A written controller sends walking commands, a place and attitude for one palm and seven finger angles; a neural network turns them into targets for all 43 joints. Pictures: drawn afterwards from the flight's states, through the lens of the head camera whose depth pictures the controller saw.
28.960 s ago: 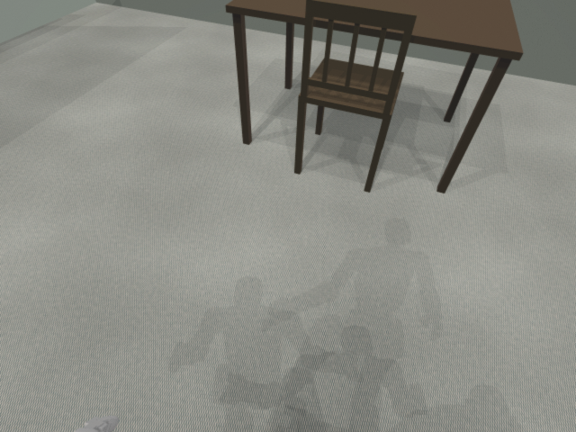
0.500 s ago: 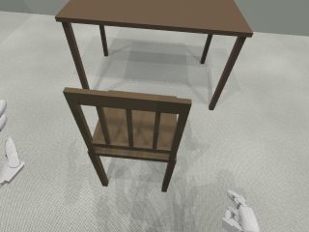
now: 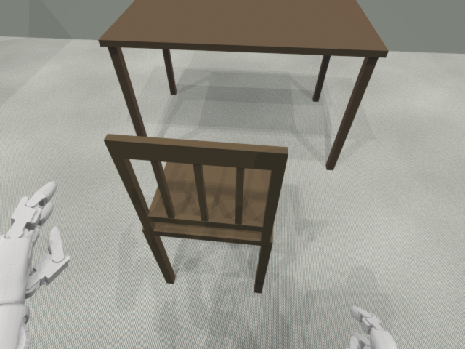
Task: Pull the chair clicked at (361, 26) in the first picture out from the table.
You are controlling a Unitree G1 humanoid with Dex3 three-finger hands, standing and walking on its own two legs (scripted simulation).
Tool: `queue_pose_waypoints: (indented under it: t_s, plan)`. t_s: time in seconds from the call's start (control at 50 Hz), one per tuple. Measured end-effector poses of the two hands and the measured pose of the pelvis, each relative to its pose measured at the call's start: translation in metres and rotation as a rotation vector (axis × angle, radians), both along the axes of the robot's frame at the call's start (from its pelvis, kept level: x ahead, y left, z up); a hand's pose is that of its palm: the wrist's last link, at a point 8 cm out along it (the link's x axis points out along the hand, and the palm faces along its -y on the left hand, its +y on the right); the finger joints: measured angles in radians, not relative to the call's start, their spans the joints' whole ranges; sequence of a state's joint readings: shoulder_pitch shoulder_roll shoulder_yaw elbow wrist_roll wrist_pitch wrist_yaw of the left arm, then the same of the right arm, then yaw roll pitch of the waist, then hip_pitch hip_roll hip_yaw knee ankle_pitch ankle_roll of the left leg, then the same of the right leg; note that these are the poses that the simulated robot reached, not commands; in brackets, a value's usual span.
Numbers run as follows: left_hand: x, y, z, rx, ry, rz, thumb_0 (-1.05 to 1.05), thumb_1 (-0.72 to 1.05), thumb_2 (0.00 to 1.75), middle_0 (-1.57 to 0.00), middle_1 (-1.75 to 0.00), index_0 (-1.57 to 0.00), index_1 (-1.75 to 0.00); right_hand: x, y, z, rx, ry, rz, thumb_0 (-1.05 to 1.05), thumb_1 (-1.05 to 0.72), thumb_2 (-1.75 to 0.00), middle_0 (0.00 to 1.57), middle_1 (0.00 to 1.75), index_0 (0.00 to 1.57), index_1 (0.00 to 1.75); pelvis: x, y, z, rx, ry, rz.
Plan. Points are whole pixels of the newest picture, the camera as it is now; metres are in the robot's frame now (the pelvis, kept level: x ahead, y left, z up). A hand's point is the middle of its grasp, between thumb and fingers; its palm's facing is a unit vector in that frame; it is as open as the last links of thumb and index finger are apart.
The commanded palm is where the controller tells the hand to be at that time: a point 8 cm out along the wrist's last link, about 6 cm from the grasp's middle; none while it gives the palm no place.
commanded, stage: let the arm hang, fingers relaxed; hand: left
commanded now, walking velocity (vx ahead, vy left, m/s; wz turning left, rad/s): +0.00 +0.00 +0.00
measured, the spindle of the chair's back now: (201, 193) +0.50 +0.12 -0.11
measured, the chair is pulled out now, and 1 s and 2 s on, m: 0.61 0.61 0.61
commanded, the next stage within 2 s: look to check the result in 1.04 s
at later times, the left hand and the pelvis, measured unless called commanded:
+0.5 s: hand out of the picture -0.03 +0.19 -0.17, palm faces +0.06 -0.97 -0.23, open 7.2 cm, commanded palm none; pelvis -0.02 -0.01 +0.00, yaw +2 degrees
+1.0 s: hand out of the picture -0.01 +0.14 -0.18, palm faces +0.08 -0.98 -0.17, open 7.3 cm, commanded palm none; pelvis -0.01 -0.02 +0.00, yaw +2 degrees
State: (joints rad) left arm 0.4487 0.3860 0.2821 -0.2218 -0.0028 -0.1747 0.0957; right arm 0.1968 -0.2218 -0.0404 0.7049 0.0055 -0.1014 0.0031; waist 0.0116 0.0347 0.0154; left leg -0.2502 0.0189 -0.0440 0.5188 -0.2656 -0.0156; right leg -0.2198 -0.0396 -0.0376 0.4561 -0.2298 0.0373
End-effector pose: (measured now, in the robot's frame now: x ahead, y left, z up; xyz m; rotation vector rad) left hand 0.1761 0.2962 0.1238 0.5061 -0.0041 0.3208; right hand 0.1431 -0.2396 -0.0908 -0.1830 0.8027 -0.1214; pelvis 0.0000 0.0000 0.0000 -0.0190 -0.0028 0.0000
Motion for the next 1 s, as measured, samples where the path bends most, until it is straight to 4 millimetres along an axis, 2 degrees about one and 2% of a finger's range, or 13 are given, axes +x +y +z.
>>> queue_pose_waypoints:
  t_s: [0.06,0.12,0.18,0.22,0.28,0.36,0.46,0.54,0.62,0.72,0.82,1.0]
  plan:
    - [-0.003,-0.006,-0.095,-0.16,0.365,0.057,0.0,0.9,0.9,-0.2,-0.3,-0.2,-0.3,-0.01,0.001,-0.02,0.021,0.077,0.017,0.01,-0.9,-0.9,0.2,0.3,0.2,0.3,-0.005,0.002,-0.005,0.007,0.014,0.008]
    - [-0.036,-0.036,-0.182,-0.306,0.72,0.076,0.0,0.9,0.9,-0.2,-0.3,-0.2,-0.3,-0.03,0.005,-0.033,0.033,0.159,0.009,0.01,-0.9,-0.9,0.2,0.3,0.2,0.3,-0.008,0.001,-0.009,0.017,0.009,0.01]
    - [-0.084,-0.076,-0.241,-0.443,0.98,0.061,0.01,0.9,0.9,-0.2,-0.3,-0.2,-0.3,-0.061,0.008,-0.037,0.024,0.264,-0.002,0.01,-0.9,-0.9,0.2,0.3,0.2,0.3,-0.01,-0.003,-0.009,0.024,-0.005,0.013]
    - [-0.113,-0.094,-0.262,-0.535,1.067,0.096,0.0,0.93,0.9,-0.2,-0.3,-0.2,-0.3,-0.084,0.008,-0.037,0.008,0.344,-0.009,0.01,-0.9,-0.9,0.2,0.3,0.2,0.3,-0.011,-0.007,-0.009,0.019,-0.01,0.019]
    - [-0.133,-0.084,-0.27,-0.552,1.089,0.165,-0.05,1.01,0.9,-0.21,-0.3,-0.21,-0.3,-0.113,-0.002,-0.035,-0.036,0.448,-0.031,0.0,-0.93,-0.9,0.21,0.3,0.2,0.3,-0.014,-0.011,-0.007,0.007,-0.013,0.032]
    - [-0.166,-0.072,-0.272,-0.522,1.188,0.213,-0.05,0.99,0.9,-0.21,-0.3,-0.21,-0.3,-0.14,-0.012,-0.037,-0.053,0.531,-0.057,0.0,-0.93,-0.9,0.21,0.3,0.2,0.3,-0.015,-0.012,-0.004,-0.003,-0.015,0.038]
    - [-0.2,-0.062,-0.266,-0.491,1.284,0.277,-0.02,0.95,0.9,-0.2,-0.3,-0.21,-0.3,-0.159,-0.009,-0.044,-0.02,0.574,-0.073,0.01,-0.92,-0.9,0.2,0.3,0.2,0.3,-0.016,-0.011,-0.003,0.001,-0.016,0.037]
    - [-0.214,-0.062,-0.262,-0.484,1.318,0.305,-0.01,0.93,0.9,-0.2,-0.3,-0.2,-0.3,-0.166,0.001,-0.051,0.021,0.589,-0.067,0.01,-0.91,-0.9,0.2,0.3,0.2,0.3,-0.015,-0.012,-0.003,0.007,-0.017,0.033]
    - [-0.216,-0.069,-0.261,-0.493,1.326,0.307,0.0,0.91,0.9,-0.2,-0.3,-0.2,-0.3,-0.167,0.013,-0.056,0.059,0.596,-0.06,0.01,-0.91,-0.9,0.2,0.3,0.2,0.3,-0.015,-0.012,-0.002,0.011,-0.016,0.029]
    - [-0.21,-0.084,-0.264,-0.518,1.319,0.285,0.0,0.91,0.9,-0.2,-0.3,-0.2,-0.3,-0.168,0.021,-0.059,0.081,0.603,-0.058,0.01,-0.91,-0.9,0.2,0.3,0.2,0.3,-0.013,-0.014,-0.002,0.015,-0.014,0.026]
    - [-0.199,-0.099,-0.268,-0.544,1.306,0.256,0.0,0.91,0.9,-0.2,-0.3,-0.2,-0.3,-0.168,0.021,-0.058,0.084,0.605,-0.071,0.01,-0.91,-0.9,0.2,0.3,0.2,0.3,-0.011,-0.015,-0.002,0.018,-0.012,0.023]
    - [-0.194,-0.102,-0.269,-0.552,1.3,0.266,0.01,0.92,0.9,-0.2,-0.3,-0.2,-0.3,-0.162,0.014,-0.056,0.068,0.602,-0.078,0.01,-0.91,-0.9,0.2,0.3,0.2,0.3,-0.007,-0.02,-0.001,0.017,-0.017,0.028]
